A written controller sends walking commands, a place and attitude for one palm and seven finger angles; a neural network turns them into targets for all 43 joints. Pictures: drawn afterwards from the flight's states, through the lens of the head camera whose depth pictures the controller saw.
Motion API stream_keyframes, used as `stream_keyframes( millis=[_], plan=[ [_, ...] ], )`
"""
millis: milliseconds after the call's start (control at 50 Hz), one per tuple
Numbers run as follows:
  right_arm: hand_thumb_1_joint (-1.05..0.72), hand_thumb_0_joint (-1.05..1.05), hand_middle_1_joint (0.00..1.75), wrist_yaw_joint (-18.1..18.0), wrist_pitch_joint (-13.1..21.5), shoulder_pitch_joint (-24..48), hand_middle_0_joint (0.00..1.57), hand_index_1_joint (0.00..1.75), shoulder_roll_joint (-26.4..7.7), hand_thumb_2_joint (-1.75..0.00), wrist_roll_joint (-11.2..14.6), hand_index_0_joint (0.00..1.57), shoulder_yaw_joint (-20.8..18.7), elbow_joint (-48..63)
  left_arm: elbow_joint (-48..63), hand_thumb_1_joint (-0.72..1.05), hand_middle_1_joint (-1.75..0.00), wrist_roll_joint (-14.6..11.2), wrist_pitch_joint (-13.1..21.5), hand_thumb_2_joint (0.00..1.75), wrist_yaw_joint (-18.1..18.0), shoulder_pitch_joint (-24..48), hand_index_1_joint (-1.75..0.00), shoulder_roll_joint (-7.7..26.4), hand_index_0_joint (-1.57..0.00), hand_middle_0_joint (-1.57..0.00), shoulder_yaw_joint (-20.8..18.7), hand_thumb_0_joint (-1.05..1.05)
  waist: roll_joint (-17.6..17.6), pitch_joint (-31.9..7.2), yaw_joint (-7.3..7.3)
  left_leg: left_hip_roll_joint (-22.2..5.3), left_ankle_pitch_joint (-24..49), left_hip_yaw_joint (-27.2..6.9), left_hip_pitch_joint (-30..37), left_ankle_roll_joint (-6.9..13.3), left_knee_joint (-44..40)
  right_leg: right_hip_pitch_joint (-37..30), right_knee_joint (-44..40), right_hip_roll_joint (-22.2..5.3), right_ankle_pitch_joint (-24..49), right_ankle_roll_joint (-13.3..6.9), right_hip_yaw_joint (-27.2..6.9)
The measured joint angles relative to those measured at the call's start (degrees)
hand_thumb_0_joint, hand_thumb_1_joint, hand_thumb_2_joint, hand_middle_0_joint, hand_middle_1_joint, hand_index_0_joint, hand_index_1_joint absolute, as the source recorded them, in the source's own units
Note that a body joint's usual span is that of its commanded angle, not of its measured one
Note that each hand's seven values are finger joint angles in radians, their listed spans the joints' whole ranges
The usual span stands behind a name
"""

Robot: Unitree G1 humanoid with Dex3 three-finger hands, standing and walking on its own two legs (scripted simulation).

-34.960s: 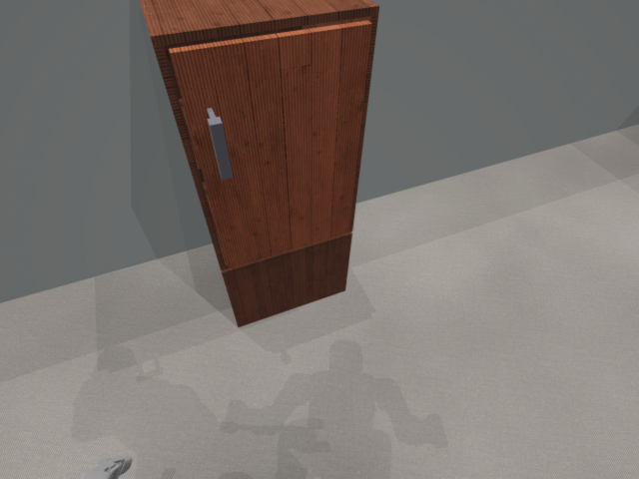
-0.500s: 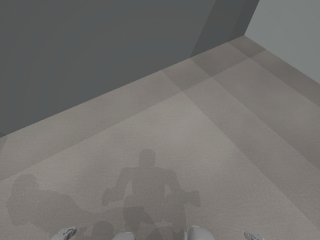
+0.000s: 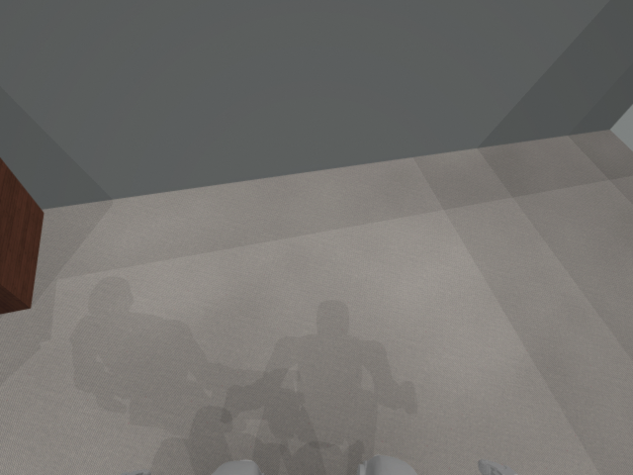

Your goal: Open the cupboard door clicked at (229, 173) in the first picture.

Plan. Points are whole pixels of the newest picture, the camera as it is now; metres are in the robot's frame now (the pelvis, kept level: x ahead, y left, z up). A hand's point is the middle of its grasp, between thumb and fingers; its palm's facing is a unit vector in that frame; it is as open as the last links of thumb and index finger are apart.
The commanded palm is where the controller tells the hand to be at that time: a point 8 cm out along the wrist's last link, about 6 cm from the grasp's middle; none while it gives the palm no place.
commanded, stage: turn to face it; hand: left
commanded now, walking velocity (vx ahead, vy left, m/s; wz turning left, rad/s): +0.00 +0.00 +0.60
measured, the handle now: out of the picture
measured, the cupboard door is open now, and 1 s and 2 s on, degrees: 43 43 43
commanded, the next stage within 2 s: take the last steps up to it in 1.78 s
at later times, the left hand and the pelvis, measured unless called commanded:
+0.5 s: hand out of the picture +0.03 +0.16 -0.14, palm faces +0.28 -0.92 -0.25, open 7.4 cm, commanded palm none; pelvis +0.00 -0.05 +0.02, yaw +18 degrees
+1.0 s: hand out of the picture -0.03 +0.20 -0.14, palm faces +0.57 -0.77 -0.28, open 7.4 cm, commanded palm none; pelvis +0.00 -0.05 +0.01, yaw +36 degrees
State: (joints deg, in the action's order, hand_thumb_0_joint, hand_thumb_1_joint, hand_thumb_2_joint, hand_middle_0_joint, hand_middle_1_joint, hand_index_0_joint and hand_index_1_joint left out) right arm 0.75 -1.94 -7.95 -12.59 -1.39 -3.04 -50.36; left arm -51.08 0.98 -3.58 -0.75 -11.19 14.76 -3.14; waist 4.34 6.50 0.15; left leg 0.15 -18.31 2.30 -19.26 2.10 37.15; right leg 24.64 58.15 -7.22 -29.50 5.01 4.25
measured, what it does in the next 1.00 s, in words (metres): steps on the spot, turning left: right foot, then left foot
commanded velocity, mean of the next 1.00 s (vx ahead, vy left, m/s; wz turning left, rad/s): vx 0.00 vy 0.00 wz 0.60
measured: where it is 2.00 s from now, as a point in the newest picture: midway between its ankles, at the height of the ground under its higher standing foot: outside the picture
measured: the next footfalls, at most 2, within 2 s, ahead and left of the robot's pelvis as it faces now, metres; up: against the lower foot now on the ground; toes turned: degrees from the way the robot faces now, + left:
right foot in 0.30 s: +0.06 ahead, -0.16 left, +0.00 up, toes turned +9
left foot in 0.64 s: -0.02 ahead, +0.09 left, +0.00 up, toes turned +28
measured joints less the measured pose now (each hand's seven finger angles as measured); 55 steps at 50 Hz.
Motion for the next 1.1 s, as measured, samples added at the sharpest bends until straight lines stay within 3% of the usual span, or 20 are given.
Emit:
stream_keyframes(
  millis=[60, 120, 220, 280, 340, 380, 420, 460, 520, 580, 640, 700, 760, 820, 940, 1020, 1060, 1100],
  plan=[
    [-0.91, 0.00, 0.30, -0.83, 0.16, -0.85, 0.21, 0.30, 0.59, -0.90, -0.04, 0.20, 0.40, -0.22, -0.37, 0.91, -0.30, -0.05, -0.27, 0.89, 0.13, 1.48, -0.30, 0.60, -0.20, -0.20, -0.47, 0.00, -0.81, -0.07, 0.10, 0.12, 2.02, -2.15, 0.97, -0.61, -3.34, 2.95, 4.83, 1.87, 3.19, 0.28, -1.97],
    [-0.91, 0.00, 0.30, -1.08, 0.00, -1.63, 0.21, 0.30, 0.61, -0.90, -0.09, 0.20, 0.52, -0.86, 0.25, 0.91, -0.30, -0.18, 0.06, 0.89, 0.34, 2.53, -0.30, 0.74, -0.20, -0.20, -0.62, 0.01, -1.93, -0.27, 0.13, 0.29, 3.95, -4.08, 1.78, -0.77, -6.05, 3.03, 2.05, 2.95, 4.83, 0.37, -3.06],
    [-0.91, 0.00, 0.30, -0.94, -0.72, -2.77, 0.21, 0.30, 0.09, -0.90, -0.30, 0.20, -0.05, -1.70, 1.42, 0.91, -0.30, -0.42, 0.54, 0.89, 0.32, 4.08, -0.30, 0.42, -0.20, -0.20, -0.47, 0.00, -3.94, -0.86, 0.95, 0.84, 5.04, -7.54, 1.39, -1.93, -6.74, -1.51, -10.36, 4.83, 5.06, -0.26, -3.79],
    [-0.91, 0.01, 0.30, -0.82, -1.42, -3.47, 0.21, 0.30, -0.42, -0.90, 0.03, 0.20, -0.64, -1.89, 2.45, 0.91, -0.30, -0.53, 1.59, 0.89, 0.26, 4.01, -0.30, 0.23, -0.20, -0.20, -0.17, 0.00, -4.69, -1.68, 1.26, 1.80, 4.30, -9.61, -0.35, -3.17, -4.30, -7.41, -23.13, 5.85, 9.98, -1.04, -3.45],
    [-0.91, 0.01, 0.30, -0.52, -2.33, -2.81, 0.21, 0.30, -1.67, -0.90, 0.34, 0.20, -1.65, -2.40, 2.64, 0.91, -0.30, 0.09, 2.66, 0.89, -0.27, 3.56, -0.30, -0.91, -0.20, -0.20, 0.37, 0.00, -5.92, -1.25, 1.42, 2.17, -6.65, -8.47, -5.39, -3.69, 9.53, -8.50, -24.48, 5.34, 11.44, -4.42, -1.77],
    [-0.91, 0.01, 0.30, -0.17, -2.79, -2.46, 0.21, 0.30, -2.40, -0.90, 0.17, 0.20, -2.16, -2.59, 2.51, 0.91, -0.30, 0.17, 2.55, 0.89, -0.55, 2.83, -0.30, -1.94, -0.20, -0.20, 0.76, 0.00, -6.19, -0.89, 1.77, 1.83, -8.32, -6.08, -8.51, -4.21, 20.47, -9.85, -25.38, 4.30, 11.70, -4.93, -0.09],
    [-0.91, 0.01, 0.30, 0.21, -3.12, -1.97, 0.20, 0.30, -2.64, -0.90, 0.12, 0.20, -2.31, -2.75, 2.30, 0.91, -0.30, 0.13, 2.49, 0.89, -0.65, 1.89, -0.30, -2.60, -0.20, -0.20, 0.99, 0.00, -5.62, -0.70, 1.92, 0.72, -7.52, -3.64, -9.80, -5.11, 26.04, -11.21, -27.03, 3.25, 12.36, -4.90, 1.17],
    [-0.91, 0.01, 0.30, 0.51, -3.33, -1.49, 0.20, 0.30, -2.43, -0.90, 0.27, 0.19, -2.24, -2.62, 2.02, 0.91, -0.30, 0.21, 2.52, 0.89, -0.59, 1.10, -0.30, -2.91, -0.20, -0.20, 1.15, 0.00, -4.45, -0.45, 1.91, -0.32, -7.17, -1.72, -9.14, -5.82, 25.25, -12.21, -28.36, 2.10, 12.89, -4.77, 2.37],
    [-0.91, 0.01, 0.30, 0.85, -3.28, -0.61, 0.20, 0.30, -1.99, -0.90, 0.46, 0.19, -1.93, -2.26, 1.68, 0.90, -0.30, 0.41, 2.67, 0.89, -0.33, 0.24, -0.30, -3.06, -0.20, -0.20, 1.36, 0.00, -2.81, 0.04, 1.38, -1.35, -7.28, 0.33, -6.21, -6.27, 17.68, -12.75, -28.88, 0.55, 12.97, -4.36, 4.35],
    [-0.91, 0.01, 0.30, 0.96, -2.85, 0.64, 0.20, 0.30, -1.65, -0.90, 0.61, 0.19, -1.47, -1.78, 1.32, 0.90, -0.30, 0.60, 2.84, 0.89, -0.05, -0.60, -0.30, -2.70, -0.21, -0.20, 1.27, 0.00, -1.51, 0.58, 0.42, -1.42, -7.06, 1.73, -2.38, -5.92, 8.59, -12.16, -26.98, -0.91, 11.86, -3.62, 6.24],
    [-0.91, 0.01, 0.30, 1.05, -1.65, 1.09, 0.20, 0.30, -1.94, -0.90, 0.55, 0.19, -0.98, -0.44, 0.96, 0.90, -0.30, 0.15, 2.35, 0.89, 0.31, -2.09, -0.30, -1.93, -0.21, -0.20, 0.79, 0.00, -1.38, -0.17, 0.16, -1.35, 1.66, 1.78, 2.33, -4.21, -2.94, -9.73, -21.35, -2.17, 8.92, -2.29, 8.26],
    [-0.91, 0.01, 0.30, 0.46, -0.38, 1.64, 0.20, 0.30, -0.88, -0.90, 0.12, 0.19, -0.56, 0.12, -0.35, 0.90, -0.30, -0.07, 0.30, 0.89, 0.15, -1.17, -0.30, 0.06, -0.21, -0.20, -0.05, 0.00, 0.22, 0.22, -0.37, 0.03, 0.38, 0.68, 0.12, -0.74, 0.20, -3.11, -5.86, -1.00, -0.59, -0.66, 2.54],
    [-0.91, 0.00, 0.30, -0.49, 0.00, 0.71, 0.20, 0.30, -0.14, -0.90, -0.12, 0.20, -0.02, 0.29, -1.22, 0.91, -0.30, 0.06, -0.52, 0.89, 0.13, 0.06, -0.30, 1.12, -0.20, -0.20, -0.79, 0.00, -0.25, -0.22, -0.40, 0.35, 0.85, -1.41, 0.36, -0.41, -1.76, 1.50, 3.44, 1.37, 1.53, -0.28, -0.79],
    [-0.91, 0.00, 0.30, -1.08, 0.07, -0.23, 0.21, 0.30, 0.14, -0.90, -0.11, 0.20, 0.34, -0.28, -0.75, 0.91, -0.30, 0.04, -0.23, 0.89, 0.32, 1.25, -0.30, 1.46, -0.20, -0.20, -1.01, 0.01, -1.25, -0.44, -0.48, 0.82, 3.20, -3.47, 1.38, -0.55, -5.13, 3.15, 4.58, 2.50, 4.73, 0.09, -2.74],
    [-0.91, 0.00, 0.30, -0.96, -0.59, -1.91, 0.21, 0.30, 0.18, -0.90, -0.31, 0.20, 0.25, -1.48, 0.88, 0.91, -0.30, -0.28, 0.37, 0.89, 0.25, 3.32, -0.30, 1.01, -0.20, -0.20, -0.62, 0.00, -3.68, -1.03, 0.39, 1.34, 5.11, -7.66, 1.83, -1.46, -7.34, -0.54, -7.64, 4.35, 4.69, -0.05, -4.06],
    [-0.91, 0.01, 0.30, -0.73, -1.59, -2.84, 0.21, 0.30, -0.20, -0.90, 0.04, 0.20, -0.43, -1.84, 2.33, 0.91, -0.30, -0.47, 1.63, 0.89, 0.24, 3.60, -0.30, 0.52, -0.20, -0.20, -0.08, 0.00, -4.72, -1.88, 0.99, 2.44, 4.05, -10.36, -0.33, -2.97, -4.21, -7.69, -23.53, 5.64, 9.71, -1.09, -3.67],
    [-0.91, 0.01, 0.30, -0.55, -2.13, -2.54, 0.21, 0.30, -0.87, -0.90, 0.41, 0.20, -1.11, -2.22, 2.59, 0.91, -0.30, 0.03, 2.56, 0.89, -0.14, 3.42, -0.30, -0.23, -0.20, -0.20, 0.07, 0.00, -5.30, -1.76, 0.82, 2.73, -3.42, -9.74, -3.49, -3.45, 3.47, -8.33, -25.12, 5.37, 10.96, -3.64, -3.09],
    [-0.91, 0.01, 0.30, -0.22, -2.67, -2.34, 0.21, 0.30, -1.88, -0.90, 0.23, 0.20, -1.76, -2.47, 2.49, 0.91, -0.30, 0.17, 2.55, 0.89, -0.33, 3.06, -0.30, -1.51, -0.20, -0.20, 0.73, 0.00, -6.34, -1.15, 1.51, 2.57, -7.88, -7.76, -7.18, -3.78, 15.56, -9.34, -24.83, 4.61, 11.09, -4.42, -1.01]
  ],
)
